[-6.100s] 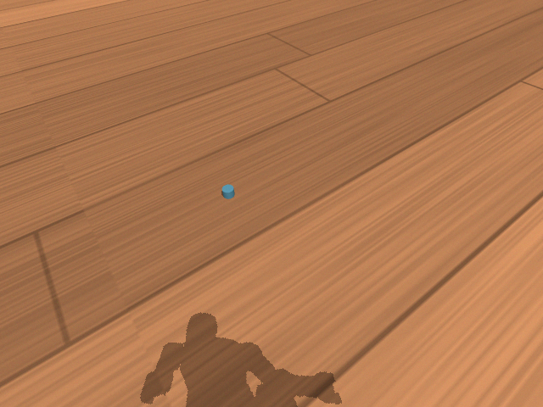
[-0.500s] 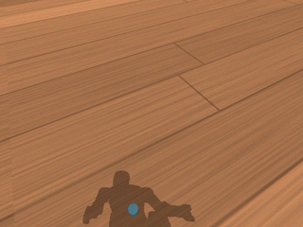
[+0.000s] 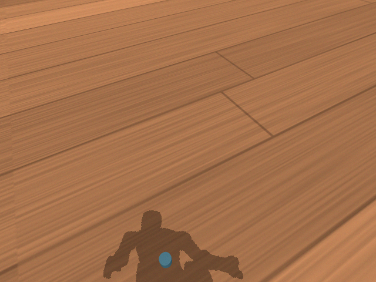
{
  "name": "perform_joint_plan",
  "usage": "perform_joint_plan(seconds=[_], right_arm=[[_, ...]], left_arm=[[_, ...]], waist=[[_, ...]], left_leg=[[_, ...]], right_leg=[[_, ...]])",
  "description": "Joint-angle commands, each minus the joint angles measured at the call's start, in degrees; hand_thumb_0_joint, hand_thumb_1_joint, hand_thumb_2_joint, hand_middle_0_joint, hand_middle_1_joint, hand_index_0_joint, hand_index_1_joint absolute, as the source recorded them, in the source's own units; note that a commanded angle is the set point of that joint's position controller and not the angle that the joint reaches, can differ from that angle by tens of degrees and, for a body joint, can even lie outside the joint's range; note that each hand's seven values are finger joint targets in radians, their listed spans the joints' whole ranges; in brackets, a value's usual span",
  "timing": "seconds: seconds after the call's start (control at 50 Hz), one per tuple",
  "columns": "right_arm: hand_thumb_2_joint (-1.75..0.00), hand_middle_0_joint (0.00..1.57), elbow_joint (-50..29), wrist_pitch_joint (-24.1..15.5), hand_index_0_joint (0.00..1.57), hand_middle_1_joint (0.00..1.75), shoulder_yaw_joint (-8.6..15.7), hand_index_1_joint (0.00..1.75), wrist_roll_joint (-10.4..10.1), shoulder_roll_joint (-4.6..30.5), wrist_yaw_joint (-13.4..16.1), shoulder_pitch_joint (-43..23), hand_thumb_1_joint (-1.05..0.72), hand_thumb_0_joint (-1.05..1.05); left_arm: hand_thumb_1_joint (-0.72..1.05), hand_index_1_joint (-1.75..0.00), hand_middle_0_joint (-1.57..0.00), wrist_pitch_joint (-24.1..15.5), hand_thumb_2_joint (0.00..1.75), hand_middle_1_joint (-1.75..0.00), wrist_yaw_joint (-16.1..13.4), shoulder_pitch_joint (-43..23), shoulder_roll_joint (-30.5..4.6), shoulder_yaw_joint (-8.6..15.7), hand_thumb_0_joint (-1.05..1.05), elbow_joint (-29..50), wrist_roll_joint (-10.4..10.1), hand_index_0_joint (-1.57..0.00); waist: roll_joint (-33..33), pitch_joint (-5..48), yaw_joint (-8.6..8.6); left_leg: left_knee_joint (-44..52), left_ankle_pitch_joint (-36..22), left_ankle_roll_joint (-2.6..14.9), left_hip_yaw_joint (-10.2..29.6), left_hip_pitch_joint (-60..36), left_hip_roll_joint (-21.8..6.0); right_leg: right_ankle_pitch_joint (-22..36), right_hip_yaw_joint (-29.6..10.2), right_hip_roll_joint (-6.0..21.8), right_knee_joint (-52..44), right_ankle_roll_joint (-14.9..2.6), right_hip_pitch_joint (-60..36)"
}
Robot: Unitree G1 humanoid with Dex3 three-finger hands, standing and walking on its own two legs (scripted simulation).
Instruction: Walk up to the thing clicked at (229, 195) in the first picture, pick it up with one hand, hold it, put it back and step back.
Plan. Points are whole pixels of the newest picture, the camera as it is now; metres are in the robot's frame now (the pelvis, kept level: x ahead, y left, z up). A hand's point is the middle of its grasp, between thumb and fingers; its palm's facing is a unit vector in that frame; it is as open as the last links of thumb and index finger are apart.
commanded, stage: stand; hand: left
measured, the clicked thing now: (165, 260) +0.38 +0.16 -0.76
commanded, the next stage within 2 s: none
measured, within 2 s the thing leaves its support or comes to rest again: neither
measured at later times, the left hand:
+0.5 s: hand out of the picture +0.08 +0.25 -0.16, palm faces -0.03 -0.94 -0.34, open 7.4 cm
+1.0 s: hand out of the picture +0.08 +0.26 -0.16, palm faces -0.03 -0.94 -0.34, open 7.4 cm
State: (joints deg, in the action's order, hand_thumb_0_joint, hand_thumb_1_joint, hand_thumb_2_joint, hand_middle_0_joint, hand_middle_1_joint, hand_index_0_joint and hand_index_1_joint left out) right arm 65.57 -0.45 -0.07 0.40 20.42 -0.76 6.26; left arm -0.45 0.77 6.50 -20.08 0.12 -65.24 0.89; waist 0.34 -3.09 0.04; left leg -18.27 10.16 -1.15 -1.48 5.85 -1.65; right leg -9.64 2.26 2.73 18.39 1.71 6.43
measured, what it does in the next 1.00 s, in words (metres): stands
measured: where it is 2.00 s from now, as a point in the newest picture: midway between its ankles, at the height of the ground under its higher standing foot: outside the picture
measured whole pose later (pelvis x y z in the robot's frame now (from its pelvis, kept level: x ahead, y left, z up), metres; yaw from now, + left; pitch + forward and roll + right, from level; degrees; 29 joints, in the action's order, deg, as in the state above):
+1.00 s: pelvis +0.01 +0.00 +0.00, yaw +0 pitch -2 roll +0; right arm 64.4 -0.3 -0.1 0.3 20.2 -0.6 6.0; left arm -0.6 0.4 6.8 -20.1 0.0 -64.6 1.0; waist 0.1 -3.1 0.1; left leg -18.2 11.2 -1.0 -1.6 5.0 -1.6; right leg -10.4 2.2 2.8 17.8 1.9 5.4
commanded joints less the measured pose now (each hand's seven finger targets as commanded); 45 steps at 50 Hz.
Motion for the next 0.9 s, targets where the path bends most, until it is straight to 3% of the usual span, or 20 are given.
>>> perform_joint_plan(seconds=[0.0,0.22,0.6,0.8,0.88], right_arm=[[-0.90,0.20,-3.47,-1.13,0.20,0.30,2.07,0.30,0.11,11.65,0.89,-2.57,-0.90,0.00],[-0.90,0.20,-3.80,-1.23,0.20,0.30,2.28,0.30,0.12,12.18,1.08,-2.45,-0.90,0.00],[-0.90,0.20,-4.60,-1.18,0.20,0.30,2.44,0.30,0.17,12.18,1.13,-3.15,-0.90,0.00],[-0.90,0.20,-4.56,-1.15,0.20,0.30,2.29,0.30,0.10,11.78,1.16,-2.85,-0.90,0.00],[-0.90,0.20,-4.57,-1.05,0.20,0.30,2.42,0.30,0.17,12.03,1.15,-2.75,-0.90,0.00]], left_arm=[[0.90,-0.30,-0.20,-1.00,0.90,-0.30,-0.96,-2.23,-12.46,2.30,0.00,3.32,-0.30,-0.20],[0.90,-0.30,-0.20,-1.13,0.90,-0.30,-1.14,-2.24,-12.20,2.22,0.00,3.62,-0.23,-0.20],[0.90,-0.30,-0.20,-1.13,0.90,-0.30,-1.19,-2.12,-12.09,2.25,0.00,3.92,-0.25,-0.20],[0.90,-0.30,-0.20,-1.11,0.90,-0.30,-1.24,-1.90,-12.35,2.34,0.00,3.93,-0.28,-0.20],[0.90,-0.30,-0.20,-1.13,0.90,-0.30,-1.25,-1.61,-12.19,2.27,0.00,4.00,-0.07,-0.20]], waist=[[-0.85,3.34,0.06],[-0.48,5.40,-0.01],[-0.45,4.52,0.20],[-0.68,4.94,0.16],[-0.66,4.49,0.10]], left_leg=[[3.69,-4.40,1.42,5.27,1.11,-6.12],[2.24,-10.50,1.80,4.68,-0.55,-6.60],[2.77,-9.47,1.62,4.65,-1.00,-6.66],[2.76,-10.84,1.77,4.69,-1.31,-6.64],[2.66,-8.74,1.76,4.55,-0.88,-6.50]], right_leg=[[3.79,-4.80,5.48,-3.34,-2.02,-0.06],[10.21,-4.62,5.97,-2.63,-2.12,-1.95],[7.87,-4.22,5.64,-2.82,-2.12,-1.11],[9.54,-4.16,5.69,-2.59,-2.16,-1.76],[8.43,-4.31,5.75,-3.04,-2.10,-1.33]])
